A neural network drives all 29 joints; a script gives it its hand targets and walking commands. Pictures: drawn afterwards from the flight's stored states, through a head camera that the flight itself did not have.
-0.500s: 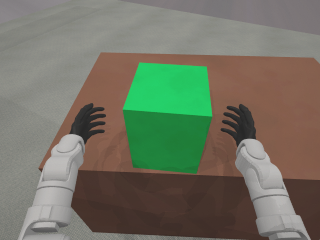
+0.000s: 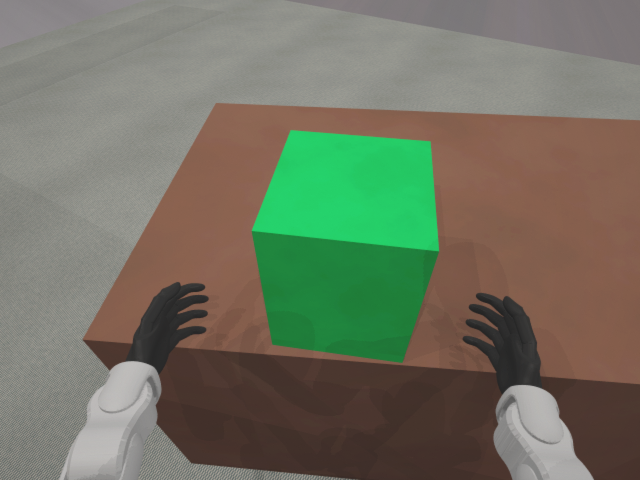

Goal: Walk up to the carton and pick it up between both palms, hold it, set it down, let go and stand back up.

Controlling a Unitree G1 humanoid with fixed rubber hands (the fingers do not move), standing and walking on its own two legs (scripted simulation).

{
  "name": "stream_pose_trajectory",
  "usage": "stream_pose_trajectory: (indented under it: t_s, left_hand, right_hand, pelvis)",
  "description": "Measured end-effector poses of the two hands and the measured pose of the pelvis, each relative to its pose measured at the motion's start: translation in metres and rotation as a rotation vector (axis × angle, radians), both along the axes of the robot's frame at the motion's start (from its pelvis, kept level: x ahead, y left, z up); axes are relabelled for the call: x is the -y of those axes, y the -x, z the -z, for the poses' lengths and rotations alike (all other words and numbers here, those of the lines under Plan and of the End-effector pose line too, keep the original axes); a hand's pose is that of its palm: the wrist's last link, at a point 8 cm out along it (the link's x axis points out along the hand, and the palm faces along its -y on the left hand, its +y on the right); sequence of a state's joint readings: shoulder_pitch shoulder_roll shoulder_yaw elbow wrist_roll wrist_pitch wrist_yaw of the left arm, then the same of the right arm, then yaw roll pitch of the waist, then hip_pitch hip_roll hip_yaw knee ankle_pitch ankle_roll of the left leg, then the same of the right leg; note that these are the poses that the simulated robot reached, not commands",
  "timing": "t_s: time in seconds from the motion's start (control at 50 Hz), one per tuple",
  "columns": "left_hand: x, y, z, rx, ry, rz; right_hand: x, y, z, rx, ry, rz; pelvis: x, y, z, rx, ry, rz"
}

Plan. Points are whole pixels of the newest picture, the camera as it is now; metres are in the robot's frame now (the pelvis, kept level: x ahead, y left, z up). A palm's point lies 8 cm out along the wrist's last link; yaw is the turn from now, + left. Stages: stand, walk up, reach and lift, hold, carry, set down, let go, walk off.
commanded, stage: set down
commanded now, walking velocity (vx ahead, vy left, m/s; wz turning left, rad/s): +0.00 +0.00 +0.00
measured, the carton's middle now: (347, 248) +0.43 +0.00 +0.05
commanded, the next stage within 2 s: let go in 1.40 s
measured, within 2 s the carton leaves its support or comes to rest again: neither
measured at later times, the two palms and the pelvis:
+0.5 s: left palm (146, 412) +0.21 +0.24 +0.01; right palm (506, 414) +0.21 -0.18 +0.02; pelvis +0.01 +0.00 +0.00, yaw +1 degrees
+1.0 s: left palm (155, 450) +0.18 +0.23 -0.04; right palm (516, 452) +0.18 -0.20 -0.04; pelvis +0.01 +0.00 +0.00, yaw +0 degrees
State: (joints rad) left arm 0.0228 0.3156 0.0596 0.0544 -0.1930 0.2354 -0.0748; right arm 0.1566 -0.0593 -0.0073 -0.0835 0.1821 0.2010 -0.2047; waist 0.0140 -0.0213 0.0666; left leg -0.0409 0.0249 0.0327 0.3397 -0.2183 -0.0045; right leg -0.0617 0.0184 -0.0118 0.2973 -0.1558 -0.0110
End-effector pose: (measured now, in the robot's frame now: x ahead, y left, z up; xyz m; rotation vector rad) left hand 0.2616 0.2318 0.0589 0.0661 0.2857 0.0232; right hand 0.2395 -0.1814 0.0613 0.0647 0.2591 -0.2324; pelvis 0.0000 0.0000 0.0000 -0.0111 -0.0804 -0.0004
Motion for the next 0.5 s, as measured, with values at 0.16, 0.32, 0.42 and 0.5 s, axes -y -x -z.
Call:
stream_pose_trajectory:
  t_s: [0.16,0.32,0.42,0.5]
  left_hand:
    - [-0.002,0.02,0.015,-0.012,-0.001,-0.001]
    - [-0.005,0.038,0.031,-0.037,-0.007,-0.011]
    - [-0.005,0.046,0.04,-0.076,-0.012,-0.017]
    - [-0.005,0.053,0.047,-0.11,-0.019,-0.023]
  right_hand:
    - [-0.002,0.017,0.014,-0.012,-0.006,0.002]
    - [-0.003,0.026,0.027,-0.043,0.013,-0.007]
    - [-0.004,0.028,0.039,-0.078,0.014,-0.029]
    - [-0.003,0.03,0.046,-0.093,0.024,-0.044]
  pelvis:
    - [-0.001,-0.007,0.0,-0.001,0.002,0.0]
    - [-0.002,-0.011,0.001,0.003,0.004,-0.005]
    - [-0.003,-0.013,0.001,0.003,0.005,-0.007]
    - [-0.004,-0.013,0.001,0.003,0.005,-0.009]
